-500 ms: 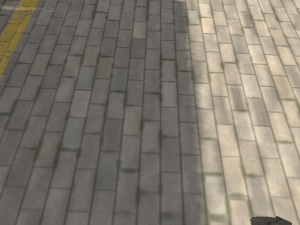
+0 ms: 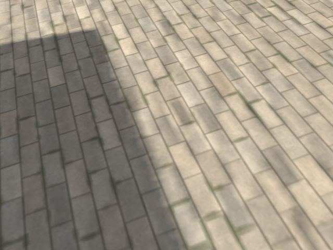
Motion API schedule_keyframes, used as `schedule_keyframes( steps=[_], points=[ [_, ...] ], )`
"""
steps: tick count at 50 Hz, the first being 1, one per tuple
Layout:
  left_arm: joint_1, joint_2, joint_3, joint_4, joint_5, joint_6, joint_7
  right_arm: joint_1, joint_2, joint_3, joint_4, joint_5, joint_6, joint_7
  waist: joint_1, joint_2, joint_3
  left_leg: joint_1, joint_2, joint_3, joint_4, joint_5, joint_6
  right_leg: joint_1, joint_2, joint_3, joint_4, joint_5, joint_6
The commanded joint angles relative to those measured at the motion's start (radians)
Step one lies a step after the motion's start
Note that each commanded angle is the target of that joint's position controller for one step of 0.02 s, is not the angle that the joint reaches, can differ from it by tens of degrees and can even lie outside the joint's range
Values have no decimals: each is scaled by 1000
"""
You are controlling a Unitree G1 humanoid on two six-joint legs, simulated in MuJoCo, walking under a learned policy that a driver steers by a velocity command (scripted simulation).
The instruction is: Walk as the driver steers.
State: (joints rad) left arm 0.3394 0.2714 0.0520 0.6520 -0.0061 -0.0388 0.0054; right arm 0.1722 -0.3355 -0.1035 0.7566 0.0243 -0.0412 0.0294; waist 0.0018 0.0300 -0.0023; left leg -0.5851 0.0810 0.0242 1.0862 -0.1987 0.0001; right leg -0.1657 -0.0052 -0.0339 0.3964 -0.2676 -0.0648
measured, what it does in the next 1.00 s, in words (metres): walks ahead: left foot, then right foot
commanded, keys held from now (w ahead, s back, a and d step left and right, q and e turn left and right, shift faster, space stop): w+q+shift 0.44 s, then w+shift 0.12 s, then w+e+shift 0.44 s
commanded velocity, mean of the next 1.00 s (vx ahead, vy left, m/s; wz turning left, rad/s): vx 0.89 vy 0.00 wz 0.17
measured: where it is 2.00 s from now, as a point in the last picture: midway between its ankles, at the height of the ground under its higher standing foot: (115, 96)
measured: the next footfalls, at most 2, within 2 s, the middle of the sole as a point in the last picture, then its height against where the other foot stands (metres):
left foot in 0.40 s outside the picture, level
right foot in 0.86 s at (134, 171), level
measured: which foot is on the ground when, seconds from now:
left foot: up 0.00-0.38, down 0.40-0.86, up 0.88-1.00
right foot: down 0.00-0.40, up 0.42-0.84, down 0.86-1.00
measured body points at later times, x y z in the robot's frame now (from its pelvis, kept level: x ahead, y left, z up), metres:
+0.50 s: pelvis +0.32 +0.10 -0.04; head +0.35 +0.10 +0.41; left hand +0.31 +0.36 -0.16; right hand +0.50 -0.15 -0.16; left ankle +0.35 +0.13 -0.75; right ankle +0.17 -0.10 -0.60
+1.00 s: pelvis +0.79 +0.24 -0.03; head +0.80 +0.27 +0.42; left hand +0.70 +0.52 -0.17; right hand +1.00 +0.05 -0.11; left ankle +0.66 +0.35 -0.61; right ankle +0.84 +0.23 -0.75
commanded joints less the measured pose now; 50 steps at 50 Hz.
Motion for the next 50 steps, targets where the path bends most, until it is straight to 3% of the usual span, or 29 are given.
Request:
schedule_keyframes(
  steps=[1, 2, 5, 11, 14, 16, 18, 19, 20, 21, 22, 23, 24, 26, 27, 29, 32, 34, 36, 38, 40, 42, 43, 44, 45, 46, 47, 48, 50],
  points=[
    [35, 161, 44, -43, 14, -46, 9, -88, -55, -3, -56, 11, -21, 3, 44, -127, 38, -328, 32, -66, -10, 159, -12, 220, -249, 233, -292, -198, -105],
    [94, 171, 40, -7, 47, -38, -7, -47, -10, 13, -19, -95, 29, 30, 55, -104, 39, -258, -37, -61, 20, 127, -26, 162, -205, 136, -312, -158, -48],
    [76, 147, 31, 11, 51, -38, -11, -62, -44, -1, -27, -55, 55, 53, 41, -150, 122, -288, -62, -95, 11, 169, -37, 89, -211, 44, -343, -158, -15],
    [92, 116, 22, 86, 49, -67, 4, -131, -29, 19, -40, -65, 38, 75, 43, -104, 197, -370, -26, -20, -124, 209, 32, 227, -248, -92, -383, -18, -18],
    [125, 106, 17, 141, 50, -66, 12, -202, -2, 44, -86, -62, 38, 83, 57, -102, 220, -347, -18, 90, -234, 120, 100, 332, -251, -181, -344, 299, -9],
    [105, 133, 15, 158, 51, -59, 19, -169, 10, 57, -106, -48, 42, 66, 17, -129, 149, -143, -95, 190, -323, 48, 168, 348, -248, -247, -207, 981, 10],
    [85, 203, 28, 165, 66, -30, 34, 43, -37, 41, -68, -34, 40, 47, -100, -183, -9, 93, -189, 219, -314, -95, 226, 397, -279, -251, 127, 1471, 8],
    [54, 239, 38, 151, 65, -20, 32, 230, -92, 17, -21, -33, 29, 38, -185, -177, -115, 323, -225, 178, -337, -167, 256, 307, -283, -232, 387, 1451, -10],
    [24, 240, 38, 140, 56, -26, 24, 410, -155, -17, 30, -46, 22, 21, -268, -107, -189, 626, -202, 35, -460, -214, 281, 82, -233, -228, 709, 1173, 5],
    [-13, 83, 4, 59, 29, -53, -5, 333, -268, -56, 27, -41, 45, 5, -152, 263, -172, 901, 71, -563, -669, -496, 420, -465, 47, -169, 1146, 8, 86],
    [-95, 120, -7, 0, 35, -82, -12, 298, -280, -58, -1, -31, 43, 14, -152, 111, -241, 962, 153, -903, -803, -456, 485, -649, 81, 94, 1266, -91, 66],
    [-162, 124, -12, -16, 34, -99, -13, 304, -239, -50, 13, -35, 37, 1, -154, 0, -156, 899, 170, -807, -831, -339, 435, -693, 3, 137, 1227, -36, 47],
    [-120, 111, -21, -1, 27, -107, -11, 305, -167, -32, 42, -41, 28, -12, -86, -96, -47, 728, 155, -696, -845, -217, 382, -635, -51, 121, 1103, 5, 37],
    [-88, 82, -35, 21, 62, -74, -16, 204, -84, 3, 35, -53, 1, -31, 8, -121, 38, 495, 52, -479, -852, -125, 314, -518, -115, 111, 963, 4, 45],
    [-58, 70, -39, 43, 75, -50, -23, 188, -52, 18, 32, -43, -15, -29, 28, -109, 56, 425, 4, -398, -863, -92, 286, -479, -139, 103, 918, 9, 48],
    [-88, 62, -47, 28, 77, -19, -39, 205, -66, 23, 42, -30, -44, -22, 35, -56, 97, 347, -18, -324, -928, -19, 289, -505, -157, 50, 823, 18, 68],
    [-278, 61, -55, -26, 47, -13, -50, 286, -73, 27, 60, -24, -74, -8, -42, -29, 165, 388, -61, -168, -989, 348, 196, -572, -152, -44, 590, 216, 50],
    [-341, 39, -64, -33, 31, -22, -60, 307, -60, 37, 73, -22, -86, -7, -72, -24, 154, 427, -79, -75, -1015, 574, 135, -501, -110, -101, 399, 346, 18],
    [-360, 23, -69, -33, 14, -27, -66, 326, -78, 44, 91, -27, -99, -14, -78, 13, 140, 510, -36, -17, -1042, 816, 93, -441, -63, -126, 274, 436, -22],
    [-340, 60, -57, -9, 14, -36, -63, 317, -101, 44, 105, -37, -104, -31, -48, 49, 97, 644, 2, 34, -1010, 1098, 55, -375, 14, -141, 209, 465, -53],
    [-198, 128, -33, 54, 15, -32, -61, 265, -149, 31, 93, -62, -85, -63, 45, 93, -18, 761, 43, 64, -850, 1358, 21, -238, 103, -146, 200, 410, -67],
    [196, 204, 6, 184, 9, -18, -49, 146, -182, 17, 58, -87, -53, -81, 247, 98, -162, 685, 60, 87, -365, 1510, 0, 102, 149, -125, 225, 327, -96],
    [432, 236, 35, 247, 8, -11, -34, 15, -201, 6, 36, -77, -41, -84, 405, 32, -171, 528, -26, 127, 143, 1269, -9, 270, 79, -36, 107, 304, -178],
    [420, 234, 42, 295, 3, 12, -25, -65, -25, 51, -14, -90, -75, -61, 297, -303, -103, 57, -237, 72, 586, -161, -9, 480, -30, 149, 255, 471, -196],
    [252, 303, 54, 240, 41, -1, -22, 165, 40, 84, -94, -16, -86, -46, 71, -391, -321, -266, -217, -151, 784, -320, -46, 711, -260, 740, 86, 199, -453],
    [157, 209, 52, 185, 35, 3, -19, 114, -35, 96, -79, -45, -100, -42, 114, -99, -287, -286, -143, -203, 677, -199, -6, 603, -279, 876, -98, -143, -436],
    [117, 140, 35, 196, 25, 4, -13, 52, -64, 96, -87, -63, -108, -28, 58, 62, -100, -240, -88, -193, 521, -112, 19, 337, -240, 791, -177, -255, -366],
    [85, 124, 29, 205, 24, -3, -13, 10, -52, 101, -106, -86, -102, -25, 9, 121, -8, -176, -53, -168, 411, -112, 20, 143, -191, 704, -202, -192, -321],
    [70, 134, 20, 214, 22, -29, -4, 18, -24, 119, -117, -114, -49, -17, -55, 107, 93, -80, -9, -138, 284, -134, -13, -127, -98, 560, -233, -118, -287]
  ],
)
Velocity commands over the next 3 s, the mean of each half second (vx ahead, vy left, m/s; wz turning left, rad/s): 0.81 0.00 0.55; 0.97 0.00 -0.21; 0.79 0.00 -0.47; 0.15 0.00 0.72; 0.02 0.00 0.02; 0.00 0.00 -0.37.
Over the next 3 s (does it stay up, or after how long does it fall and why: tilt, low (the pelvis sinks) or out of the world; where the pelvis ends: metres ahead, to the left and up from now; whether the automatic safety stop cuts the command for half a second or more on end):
stays up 1.39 0.40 -0.01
